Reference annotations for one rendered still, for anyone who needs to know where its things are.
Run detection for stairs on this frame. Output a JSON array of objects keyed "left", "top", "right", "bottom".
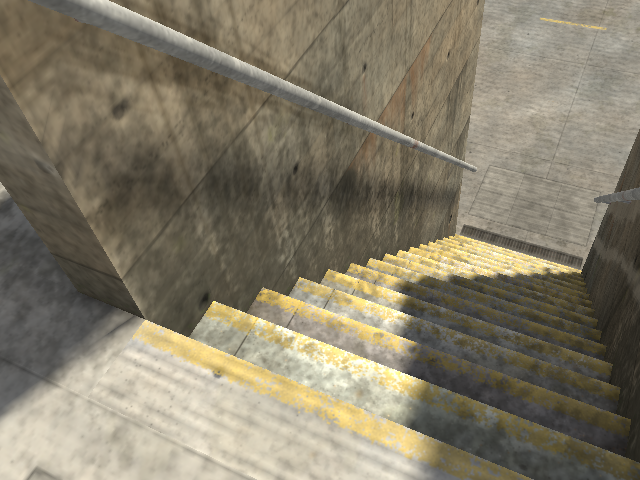
[{"left": 189, "top": 234, "right": 640, "bottom": 480}]

